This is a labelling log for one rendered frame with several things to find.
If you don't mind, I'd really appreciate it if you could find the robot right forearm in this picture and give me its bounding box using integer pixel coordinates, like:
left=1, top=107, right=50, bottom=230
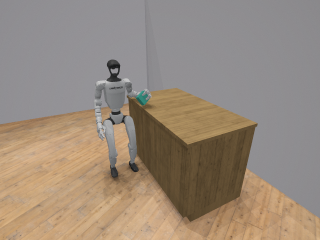
left=94, top=100, right=102, bottom=124

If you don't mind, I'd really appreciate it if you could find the left robot hand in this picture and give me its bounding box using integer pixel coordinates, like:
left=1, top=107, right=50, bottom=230
left=142, top=89, right=152, bottom=100

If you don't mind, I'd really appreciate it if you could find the table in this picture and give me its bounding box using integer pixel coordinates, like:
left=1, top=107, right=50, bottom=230
left=126, top=88, right=258, bottom=222

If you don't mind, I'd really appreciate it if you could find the right robot shin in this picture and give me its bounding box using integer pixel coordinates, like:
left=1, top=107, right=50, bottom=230
left=108, top=151, right=117, bottom=169

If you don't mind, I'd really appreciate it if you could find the robot left forearm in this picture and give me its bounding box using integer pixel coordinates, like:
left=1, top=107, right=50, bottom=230
left=132, top=91, right=140, bottom=98

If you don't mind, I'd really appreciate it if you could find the robot left upper arm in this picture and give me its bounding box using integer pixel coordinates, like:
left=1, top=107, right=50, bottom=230
left=123, top=78, right=134, bottom=98

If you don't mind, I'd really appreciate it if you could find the sponge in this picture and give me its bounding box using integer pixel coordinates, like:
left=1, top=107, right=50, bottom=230
left=136, top=90, right=150, bottom=106

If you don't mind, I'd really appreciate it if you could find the right robot thigh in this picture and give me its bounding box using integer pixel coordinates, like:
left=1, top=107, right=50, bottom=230
left=102, top=118, right=118, bottom=158

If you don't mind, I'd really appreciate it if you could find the right robot hand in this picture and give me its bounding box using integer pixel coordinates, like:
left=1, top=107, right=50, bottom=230
left=96, top=122, right=106, bottom=141

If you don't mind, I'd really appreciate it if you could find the robot right upper arm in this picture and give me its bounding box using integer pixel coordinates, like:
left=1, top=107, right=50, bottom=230
left=94, top=80, right=105, bottom=106

